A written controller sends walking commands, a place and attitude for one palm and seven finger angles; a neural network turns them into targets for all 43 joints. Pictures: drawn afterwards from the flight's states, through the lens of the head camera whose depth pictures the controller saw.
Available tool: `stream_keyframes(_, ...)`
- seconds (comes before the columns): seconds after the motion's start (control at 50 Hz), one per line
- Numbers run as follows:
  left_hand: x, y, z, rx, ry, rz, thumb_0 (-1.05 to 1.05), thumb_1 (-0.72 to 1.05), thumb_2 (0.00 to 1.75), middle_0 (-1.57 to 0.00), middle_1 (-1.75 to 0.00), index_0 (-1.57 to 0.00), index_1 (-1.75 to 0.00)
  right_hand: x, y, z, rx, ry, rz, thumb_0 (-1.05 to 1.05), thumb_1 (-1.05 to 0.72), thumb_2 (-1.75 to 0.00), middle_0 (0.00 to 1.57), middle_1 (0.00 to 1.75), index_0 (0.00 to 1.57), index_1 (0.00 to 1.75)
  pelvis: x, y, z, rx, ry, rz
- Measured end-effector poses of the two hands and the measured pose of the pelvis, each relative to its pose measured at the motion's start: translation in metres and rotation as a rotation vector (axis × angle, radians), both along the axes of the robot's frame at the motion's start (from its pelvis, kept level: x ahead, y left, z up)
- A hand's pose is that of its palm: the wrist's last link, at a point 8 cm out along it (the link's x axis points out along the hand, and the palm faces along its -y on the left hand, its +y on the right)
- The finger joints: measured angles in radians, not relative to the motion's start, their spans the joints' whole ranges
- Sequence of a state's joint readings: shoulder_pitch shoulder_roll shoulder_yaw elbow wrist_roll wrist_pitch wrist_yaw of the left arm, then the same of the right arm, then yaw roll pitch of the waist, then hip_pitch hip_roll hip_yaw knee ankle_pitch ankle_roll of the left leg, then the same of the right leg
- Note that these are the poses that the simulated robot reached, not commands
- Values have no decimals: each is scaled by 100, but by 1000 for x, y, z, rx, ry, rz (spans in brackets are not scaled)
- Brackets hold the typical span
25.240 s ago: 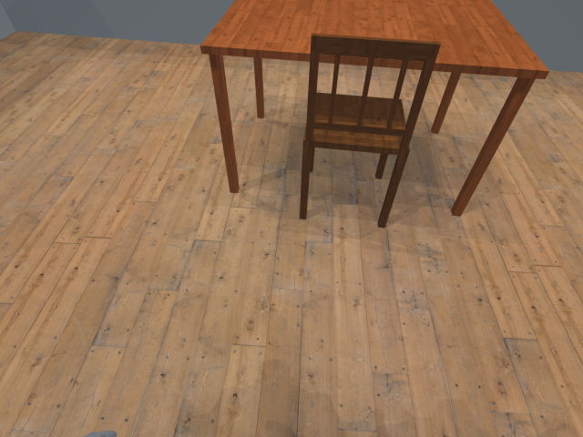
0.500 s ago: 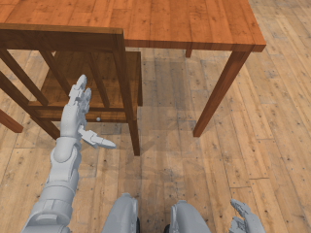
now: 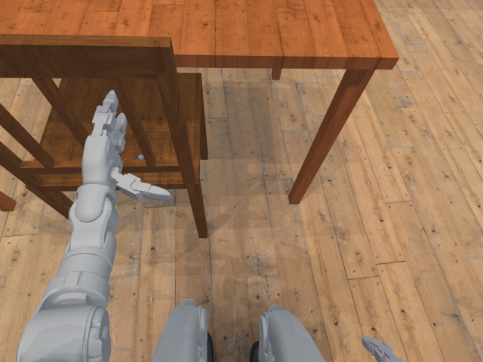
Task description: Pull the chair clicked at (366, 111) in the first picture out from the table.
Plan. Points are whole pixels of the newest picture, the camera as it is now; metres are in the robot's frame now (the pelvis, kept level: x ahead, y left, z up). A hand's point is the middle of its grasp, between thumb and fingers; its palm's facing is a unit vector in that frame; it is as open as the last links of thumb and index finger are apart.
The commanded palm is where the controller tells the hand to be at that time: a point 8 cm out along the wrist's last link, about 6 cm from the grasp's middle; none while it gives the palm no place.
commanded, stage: push the fingers through the gap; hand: left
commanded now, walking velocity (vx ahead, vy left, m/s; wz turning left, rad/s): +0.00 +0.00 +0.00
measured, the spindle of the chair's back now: (76, 127) +0.52 +0.29 +0.01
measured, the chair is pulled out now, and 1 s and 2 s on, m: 0.00 0.00 0.00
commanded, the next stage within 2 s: hook a spindle and tug to test in 0.94 s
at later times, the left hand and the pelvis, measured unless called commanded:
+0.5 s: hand (142, 133) +0.49 +0.16 +0.03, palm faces +0.02 -1.00 -0.02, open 16.9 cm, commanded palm +0.47 +0.20 +0.03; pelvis +0.00 +0.01 -0.01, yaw -1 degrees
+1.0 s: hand (144, 129) +0.50 +0.16 +0.03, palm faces +0.03 -1.00 -0.02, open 16.9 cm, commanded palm +0.47 +0.20 +0.03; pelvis +0.01 +0.01 +0.00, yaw -1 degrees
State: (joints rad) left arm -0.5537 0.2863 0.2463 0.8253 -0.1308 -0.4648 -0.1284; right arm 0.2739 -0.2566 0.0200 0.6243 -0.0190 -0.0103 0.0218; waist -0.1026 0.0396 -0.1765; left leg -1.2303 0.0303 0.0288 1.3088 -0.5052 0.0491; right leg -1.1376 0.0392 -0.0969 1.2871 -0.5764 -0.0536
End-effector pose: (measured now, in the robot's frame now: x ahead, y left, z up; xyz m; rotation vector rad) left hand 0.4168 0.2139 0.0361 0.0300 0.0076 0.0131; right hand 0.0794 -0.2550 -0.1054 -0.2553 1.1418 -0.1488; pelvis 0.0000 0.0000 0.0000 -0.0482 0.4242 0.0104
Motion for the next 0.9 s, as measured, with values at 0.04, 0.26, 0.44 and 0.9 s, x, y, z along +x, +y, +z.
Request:
stream_keyframes(0.04, 4, 1, -2, -3, 10, 2, -1, -50, 30, -6, -8, -6, -8, -2, 0, 0, -2, 9, -1, 1, -91, -90, 20, 30, 20, 30, 0, 1, 0, -1, 3, 0)
stream_keyframes(0.26, 23, 2, 0, -10, 2, 5, -1, -50, 30, -6, -8, -6, -8, -10, 2, -1, -6, 46, -11, 1, -91, -90, 20, 30, 20, 30, 0, 3, -2, -7, 17, -1)
stream_keyframes(0.44, 42, 5, -1, -10, -4, 11, -1, -50, 30, -6, -8, -6, -8, -22, 3, -4, -17, 90, -25, 1, -91, -90, 20, 30, 20, 30, -1, 6, -6, -15, 35, -1)
stream_keyframes(0.9, 57, 3, -5, -7, 14, 18, -1, -50, 30, -6, -8, -6, -8, -46, 10, 0, -5, 196, -76, 1, -91, -90, 20, 30, 20, 30, 5, 9, -1, -20, 51, -10)
